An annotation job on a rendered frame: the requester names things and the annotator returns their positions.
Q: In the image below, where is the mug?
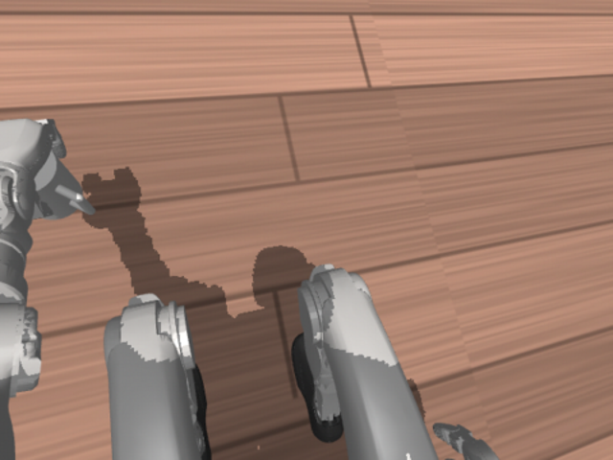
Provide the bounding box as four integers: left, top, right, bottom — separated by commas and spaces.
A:
34, 151, 96, 220

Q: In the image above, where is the left robot foot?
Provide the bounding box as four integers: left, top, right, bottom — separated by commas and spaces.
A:
192, 364, 212, 460

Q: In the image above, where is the right robot hand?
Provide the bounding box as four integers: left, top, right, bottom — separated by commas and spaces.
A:
433, 423, 500, 460

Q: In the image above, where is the right robot foot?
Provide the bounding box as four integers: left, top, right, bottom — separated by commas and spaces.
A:
291, 333, 344, 443

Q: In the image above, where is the left robot hand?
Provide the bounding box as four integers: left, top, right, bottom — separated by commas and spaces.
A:
0, 118, 67, 219

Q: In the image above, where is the left robot arm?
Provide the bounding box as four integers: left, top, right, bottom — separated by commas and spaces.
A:
0, 161, 42, 460

